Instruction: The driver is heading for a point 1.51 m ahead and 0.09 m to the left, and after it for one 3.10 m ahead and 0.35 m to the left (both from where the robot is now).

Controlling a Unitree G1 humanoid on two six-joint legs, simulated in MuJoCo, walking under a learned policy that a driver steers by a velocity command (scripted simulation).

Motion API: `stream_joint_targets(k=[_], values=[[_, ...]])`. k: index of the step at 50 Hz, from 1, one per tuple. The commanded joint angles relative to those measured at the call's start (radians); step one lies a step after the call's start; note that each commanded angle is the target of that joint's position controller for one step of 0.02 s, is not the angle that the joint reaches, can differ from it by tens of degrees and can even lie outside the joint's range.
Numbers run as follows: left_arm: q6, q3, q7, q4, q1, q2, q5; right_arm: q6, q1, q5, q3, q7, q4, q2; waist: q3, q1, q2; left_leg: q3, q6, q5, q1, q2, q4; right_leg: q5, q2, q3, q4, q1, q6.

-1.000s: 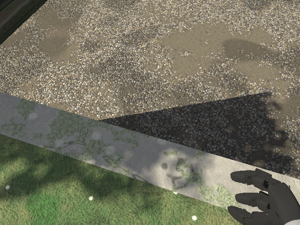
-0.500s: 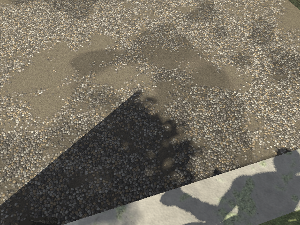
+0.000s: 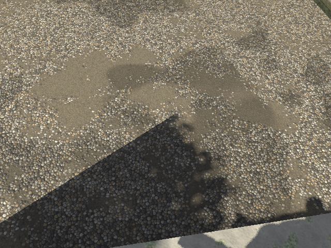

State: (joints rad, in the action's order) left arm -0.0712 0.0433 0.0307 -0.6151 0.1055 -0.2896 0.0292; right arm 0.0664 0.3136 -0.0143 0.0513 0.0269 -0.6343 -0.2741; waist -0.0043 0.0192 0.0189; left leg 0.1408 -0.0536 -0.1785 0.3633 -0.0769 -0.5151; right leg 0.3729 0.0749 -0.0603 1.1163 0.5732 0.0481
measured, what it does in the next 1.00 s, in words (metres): steps on the spot: right foot, then left foot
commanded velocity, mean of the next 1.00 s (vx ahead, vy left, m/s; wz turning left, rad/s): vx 0.44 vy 0.00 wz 0.09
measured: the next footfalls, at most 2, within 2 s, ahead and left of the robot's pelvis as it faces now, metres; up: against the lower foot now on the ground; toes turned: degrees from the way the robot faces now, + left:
right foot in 0.22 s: +0.05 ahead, -0.10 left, +0.00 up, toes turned +19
left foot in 0.64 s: -0.01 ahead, +0.11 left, +0.00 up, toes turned +17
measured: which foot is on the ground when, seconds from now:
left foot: down 0.00-0.22, up 0.24-0.62, down 0.64-1.00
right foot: up 0.00-0.20, down 0.22-0.66, up 0.68-1.00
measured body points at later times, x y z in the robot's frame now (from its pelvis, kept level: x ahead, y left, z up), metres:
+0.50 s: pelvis -0.01 -0.03 +0.01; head +0.01 -0.06 +0.45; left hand +0.01 +0.26 -0.07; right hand +0.22 -0.23 -0.11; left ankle -0.10 +0.11 -0.65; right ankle +0.01 -0.11 -0.74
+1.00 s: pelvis +0.10 -0.01 -0.02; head +0.13 -0.01 +0.42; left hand +0.31 +0.25 -0.08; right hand +0.16 -0.28 -0.15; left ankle -0.05 +0.10 -0.74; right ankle +0.25 -0.12 -0.68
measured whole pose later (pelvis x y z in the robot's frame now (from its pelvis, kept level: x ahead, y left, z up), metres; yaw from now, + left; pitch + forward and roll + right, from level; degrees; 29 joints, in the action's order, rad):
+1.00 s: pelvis +0.10 -0.01 -0.02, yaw +3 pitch +3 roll +2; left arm -0.07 0.05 -0.03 -0.51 0.08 -0.27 0.02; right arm -0.05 0.36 -0.04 0.02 0.04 -0.75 -0.29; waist -0.02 0.04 0.03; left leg -0.22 0.05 -0.51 0.08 0.07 -0.57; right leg 0.11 -0.06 0.00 1.04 0.82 -0.07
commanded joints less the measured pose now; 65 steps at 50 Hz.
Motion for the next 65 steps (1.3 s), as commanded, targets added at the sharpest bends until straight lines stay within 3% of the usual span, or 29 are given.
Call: stream_joint_targets(k=[1, 6, 10, 11, 12, 13, 15, 17, 22, 26, 29, 31, 32, 33, 34, 35, 37, 39, 45, 50, 53, 54, 55, 56, 57, 59, 61, 62, 65], values=[[0.005, -0.012, 0.006, 0.082, -0.056, -0.019, -0.012, -0.011, -0.024, 0.006, 0.056, 0.006, 0.087, -0.154, 0.105, 0.0, -0.125, 0.318, -0.155, 0.155, -0.226, 0.171, 0.145, 0.019, 0.006, -0.002, -0.098, 0.104, 0.015], [0.025, -0.021, 0.007, 0.073, -0.048, -0.038, -0.029, 0.004, -0.058, -0.003, 0.077, -0.02, 0.106, -0.19, 0.1, 0.017, -0.2, 0.436, -0.128, 0.005, -0.166, 0.146, 0.187, 0.057, 0.044, -0.013, -0.369, -0.103, -0.035], [0.047, 0.0, 0.024, 0.023, 0.107, -0.087, -0.031, -0.002, -0.133, 0.024, 0.083, -0.038, 0.12, -0.183, 0.103, -0.043, -0.202, 0.475, -0.015, -0.23, -0.018, 0.071, 0.211, -0.084, 0.025, -0.023, -0.757, -0.423, -0.082], [0.054, 0.018, 0.032, 0.027, 0.115, -0.156, -0.021, -0.007, -0.083, 0.037, 0.075, -0.03, 0.114, -0.138, 0.131, -0.021, -0.051, 0.373, 0.041, -0.414, 0.092, -0.017, 0.059, 0.022, -0.159, -0.195, -0.863, -0.554, -0.12], [0.05, 0.029, 0.029, 0.076, 0.028, -0.251, -0.007, -0.008, -0.041, 0.047, 0.068, -0.019, 0.13, -0.08, 0.119, 0.011, 0.198, 0.089, 0.079, -0.474, 0.271, -0.168, -0.277, 0.063, -0.458, -0.498, -0.929, -0.571, -0.205], [0.051, 0.019, 0.021, 0.084, -0.004, -0.197, 0.016, -0.009, -0.1, -0.001, 0.091, -0.009, 0.105, -0.188, 0.045, -0.011, 0.098, 0.047, 0.099, -0.383, 0.312, -0.088, -0.473, -0.14, -0.458, -0.444, -0.925, -0.418, -0.259], [0.056, -0.02, 0.019, 0.101, -0.089, -0.071, 0.009, 0.005, -0.055, -0.014, 0.092, -0.023, 0.07, -0.188, 0.043, 0.061, 0.05, -0.001, 0.097, -0.248, 0.224, -0.046, -0.696, -0.413, -0.322, -0.193, -0.835, -0.333, -0.238], [0.055, -0.027, 0.028, 0.121, -0.077, -0.059, 0.004, 0.021, -0.005, 0.001, 0.08, -0.038, 0.039, -0.16, 0.075, 0.056, 0.094, -0.054, 0.119, -0.2, 0.249, -0.033, -0.857, -0.565, -0.262, -0.051, -0.777, -0.377, -0.236], [0.076, -0.012, 0.009, 0.067, 0.179, -0.087, 0.006, 0.024, -0.17, -0.004, 0.028, -0.048, 0.079, -0.1, 0.021, -0.069, 0.116, 0.023, 0.119, -0.149, 0.408, -0.049, -0.666, 0.118, -0.29, -0.218, -0.873, -0.507, -0.232], [0.088, 0.003, -0.001, 0.05, 0.18, -0.11, -0.017, -0.002, -0.204, -0.016, -0.005, -0.05, 0.076, -0.066, 0.017, -0.038, 0.14, -0.081, 0.117, -0.142, 0.275, 0.013, -0.341, 0.015, -0.258, -0.187, -0.841, -0.466, -0.244], [0.074, 0.021, -0.013, 0.051, 0.185, -0.141, -0.017, -0.032, -0.259, 0.007, -0.028, -0.05, 0.102, -0.043, -0.014, -0.054, 0.161, -0.172, 0.09, -0.261, 0.041, 0.015, -0.116, -0.061, -0.227, -0.2, -0.825, -0.282, -0.273], [0.059, 0.026, -0.012, 0.049, 0.166, -0.134, -0.043, -0.056, -0.151, 0.013, -0.034, -0.036, 0.073, -0.027, -0.017, 0.015, 0.101, -0.192, 0.042, -0.015, -0.172, 0.011, 0.084, -0.076, -0.208, -0.222, -0.754, -0.158, -0.26], [0.066, 0.02, -0.009, 0.057, 0.147, -0.096, -0.059, -0.071, -0.068, -0.001, -0.026, -0.021, 0.047, -0.056, 0.017, 0.058, 0.044, -0.153, 0.02, 0.031, -0.378, 0.046, 0.074, -0.005, -0.168, -0.206, -0.665, -0.01, -0.221], [0.083, 0.0, -0.008, 0.099, 0.076, -0.011, -0.068, -0.089, 0.072, -0.023, -0.013, -0.009, 0.028, -0.115, 0.085, 0.139, -0.113, 0.073, -0.006, -0.167, -0.599, 0.253, 0.121, 0.146, -0.071, -0.118, -0.42, 0.205, -0.163], [0.1, -0.018, -0.004, 0.168, 0.035, 0.035, -0.069, -0.082, 0.069, -0.028, 0.02, -0.003, 0.03, -0.239, 0.079, 0.13, -0.298, 0.352, -0.072, -0.277, -0.602, 0.465, 0.189, 0.157, 0.003, -0.018, -0.243, 0.386, -0.131], [0.099, -0.003, 0.002, 0.186, -0.042, -0.027, -0.043, -0.08, 0.04, -0.022, 0.025, 0.008, 0.027, -0.218, 0.05, 0.136, -0.189, 0.385, -0.126, -0.354, -0.53, 0.504, 0.207, 0.08, -0.07, -0.068, -0.114, 0.442, -0.124], [0.088, 0.016, -0.012, 0.156, 0.011, -0.056, -0.026, -0.093, -0.073, -0.021, -0.015, 0.007, 0.052, -0.112, 0.026, 0.046, -0.13, 0.255, -0.091, -0.269, -0.429, 0.427, 0.197, -0.016, -0.082, -0.079, -0.012, 0.393, -0.096], [0.056, 0.022, -0.031, 0.133, 0.067, -0.047, -0.014, -0.103, -0.095, -0.016, -0.028, 0.006, 0.038, -0.079, 0.0, 0.007, -0.159, 0.092, -0.068, -0.133, -0.32, 0.365, 0.2, -0.121, -0.097, -0.052, 0.065, 0.347, -0.075], [0.014, 0.008, -0.042, 0.168, -0.02, -0.003, -0.006, -0.139, -0.041, -0.02, -0.017, 0.005, -0.027, -0.109, -0.037, -0.02, -0.108, -0.112, -0.059, 0.112, -0.211, 0.381, 0.119, -0.34, -0.121, -0.033, 0.09, 0.371, -0.084], [0.007, 0.002, -0.083, 0.215, -0.16, -0.011, -0.011, -0.134, 0.022, -0.028, 0.015, 0.017, -0.058, -0.172, -0.088, 0.02, -0.103, -0.263, -0.028, 0.196, -0.23, 0.393, 0.152, -0.203, -0.15, 0.144, -0.164, 0.228, -0.141], [0.02, 0.032, -0.07, 0.141, 0.068, -0.058, -0.043, -0.122, 0.003, -0.001, 0.04, 0.011, -0.072, -0.236, 0.034, -0.081, -0.151, -0.362, 0.002, 0.826, -0.293, 0.363, -0.095, -0.027, -0.027, 0.202, -0.321, -0.136, -0.215], [0.029, 0.054, -0.065, 0.068, 0.281, -0.09, -0.047, -0.105, -0.043, 0.004, 0.048, 0.007, -0.057, -0.257, 0.129, -0.194, -0.135, -0.367, 0.026, 0.899, -0.214, 0.342, -0.343, -0.06, 0.02, 0.191, -0.363, -0.396, -0.246], [0.036, 0.081, -0.046, 0.036, 0.424, -0.156, -0.054, -0.097, -0.113, 0.026, 0.046, -0.002, -0.022, -0.218, 0.182, -0.295, -0.02, -0.339, 0.067, 0.628, 0.023, 0.262, -0.801, -0.148, -0.039, 0.029, -0.376, -0.65, -0.311], [0.035, 0.085, -0.05, 0.047, 0.244, -0.26, -0.085, -0.096, -0.14, 0.006, 0.007, -0.014, 0.094, -0.068, 0.259, -0.14, 0.373, -0.25, 0.121, -0.332, 0.455, 0.024, -1.129, -0.265, -0.186, -0.415, -0.552, -0.822, -0.352], [0.03, 0.103, -0.039, 0.083, 0.247, -0.272, -0.093, -0.112, -0.224, -0.028, 0.009, -0.006, 0.156, -0.122, 0.379, -0.181, 0.25, -0.078, 0.14, -0.258, 0.508, 0.023, -1.171, -0.314, -0.258, -0.555, -0.619, -0.822, -0.386], [0.016, 0.067, -0.004, 0.057, 0.175, -0.15, -0.043, -0.112, -0.226, -0.01, -0.015, 0.002, 0.15, -0.088, 0.204, -0.086, 0.031, -0.06, 0.141, -0.15, 0.498, 0.096, -1.068, -0.306, -0.262, -0.492, -0.615, -0.513, -0.354], [0.044, 0.012, -0.004, 0.07, 0.081, -0.041, -0.024, -0.07, -0.135, -0.031, -0.046, 0.012, 0.126, 0.007, 0.149, 0.018, -0.005, -0.059, 0.136, -0.163, 0.372, 0.129, -0.972, -0.32, -0.204, -0.36, -0.549, -0.238, -0.284], [0.061, -0.008, -0.011, 0.077, 0.043, -0.027, -0.013, -0.047, -0.108, -0.029, -0.044, 0.016, 0.113, 0.004, 0.161, 0.04, 0.011, -0.061, 0.143, -0.174, 0.301, 0.12, -0.941, -0.275, -0.182, -0.315, -0.55, -0.144, -0.263], [0.119, -0.012, -0.039, 0.085, 0.0, -0.092, -0.013, -0.015, -0.105, -0.022, -0.024, 0.043, 0.117, -0.057, 0.135, 0.069, 0.083, -0.131, 0.141, -0.15, 0.101, 0.048, -0.722, -0.6, -0.151, -0.206, -0.603, 0.027, -0.223]])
